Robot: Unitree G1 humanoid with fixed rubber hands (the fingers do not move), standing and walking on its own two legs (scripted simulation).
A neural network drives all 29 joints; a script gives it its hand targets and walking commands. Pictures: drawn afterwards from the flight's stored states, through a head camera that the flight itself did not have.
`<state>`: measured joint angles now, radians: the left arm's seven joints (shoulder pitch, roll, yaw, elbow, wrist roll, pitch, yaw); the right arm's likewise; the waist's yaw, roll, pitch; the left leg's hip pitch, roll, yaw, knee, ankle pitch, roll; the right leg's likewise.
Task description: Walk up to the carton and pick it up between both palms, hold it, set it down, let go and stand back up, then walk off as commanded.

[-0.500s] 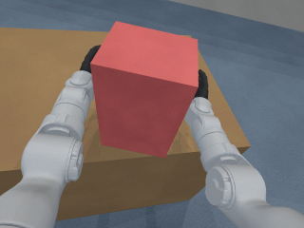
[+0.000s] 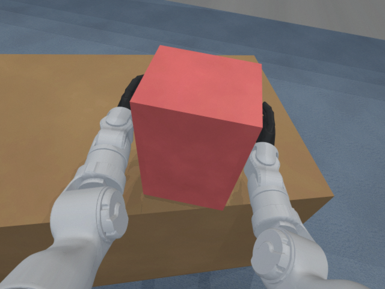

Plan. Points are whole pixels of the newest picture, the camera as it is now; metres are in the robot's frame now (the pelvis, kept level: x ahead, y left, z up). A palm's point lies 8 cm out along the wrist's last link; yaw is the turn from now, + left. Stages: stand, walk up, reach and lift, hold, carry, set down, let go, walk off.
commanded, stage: reach and lift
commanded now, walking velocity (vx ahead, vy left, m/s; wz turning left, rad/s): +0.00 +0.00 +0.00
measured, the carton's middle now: (194, 137) +0.41 -0.02 +0.09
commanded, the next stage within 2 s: none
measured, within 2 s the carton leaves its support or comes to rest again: leaves its support in 0.68 s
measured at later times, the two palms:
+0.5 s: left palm (129, 109) +0.45 +0.11 +0.14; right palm (263, 141) +0.38 -0.17 +0.11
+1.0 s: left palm (141, 100) +0.44 +0.08 +0.17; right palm (278, 146) +0.35 -0.19 +0.12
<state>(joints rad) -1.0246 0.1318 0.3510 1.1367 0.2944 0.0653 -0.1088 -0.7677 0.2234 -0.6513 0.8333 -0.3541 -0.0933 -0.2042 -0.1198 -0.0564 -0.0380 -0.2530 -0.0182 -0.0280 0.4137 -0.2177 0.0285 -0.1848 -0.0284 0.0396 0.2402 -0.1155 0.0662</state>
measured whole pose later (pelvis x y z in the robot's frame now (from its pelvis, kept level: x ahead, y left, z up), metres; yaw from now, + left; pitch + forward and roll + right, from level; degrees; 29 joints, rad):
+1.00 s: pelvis -0.01 -0.01 +0.00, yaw +0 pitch +1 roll -2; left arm -1.04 0.06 0.31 1.11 0.35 0.04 -0.06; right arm -0.72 0.12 -0.57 1.02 -0.21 -0.33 -0.24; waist -0.10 -0.07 -0.05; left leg -0.19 0.00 -0.03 0.37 -0.19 0.02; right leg -0.12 -0.02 0.03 0.19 -0.08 0.05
